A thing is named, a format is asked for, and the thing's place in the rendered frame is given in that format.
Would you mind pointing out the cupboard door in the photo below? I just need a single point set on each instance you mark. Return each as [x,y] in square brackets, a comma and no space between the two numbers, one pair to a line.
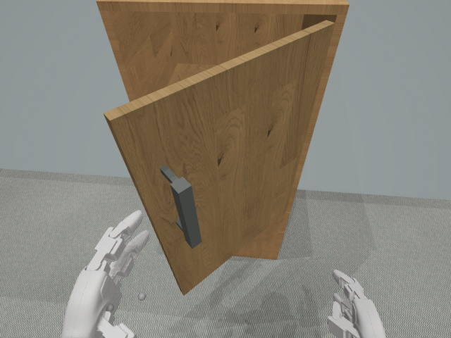
[235,132]

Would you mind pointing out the robot left hand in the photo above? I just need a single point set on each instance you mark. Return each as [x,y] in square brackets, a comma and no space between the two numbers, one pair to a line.
[98,284]

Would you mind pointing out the robot right hand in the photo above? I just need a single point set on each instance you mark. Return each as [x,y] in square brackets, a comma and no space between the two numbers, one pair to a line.
[361,316]

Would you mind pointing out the handle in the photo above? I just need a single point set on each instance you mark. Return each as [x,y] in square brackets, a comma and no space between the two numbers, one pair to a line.
[184,201]

